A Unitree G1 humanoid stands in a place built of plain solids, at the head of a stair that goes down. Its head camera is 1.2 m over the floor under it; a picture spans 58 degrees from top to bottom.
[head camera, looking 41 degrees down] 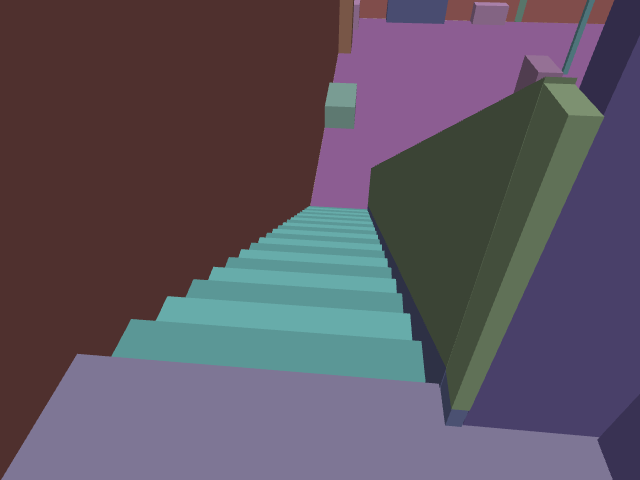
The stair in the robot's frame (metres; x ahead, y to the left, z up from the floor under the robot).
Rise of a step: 0.19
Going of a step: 0.29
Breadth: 1.16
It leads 5 degrees to the right of straight ahead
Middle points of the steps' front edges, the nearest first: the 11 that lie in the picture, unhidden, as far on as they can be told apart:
0.77 0.21 0.00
1.05 0.19 -0.18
1.34 0.16 -0.37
1.63 0.13 -0.56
1.92 0.10 -0.74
2.21 0.08 -0.93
2.50 0.05 -1.11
2.79 0.02 -1.30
3.08 0.00 -1.48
3.37 -0.03 -1.67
3.66 -0.06 -1.85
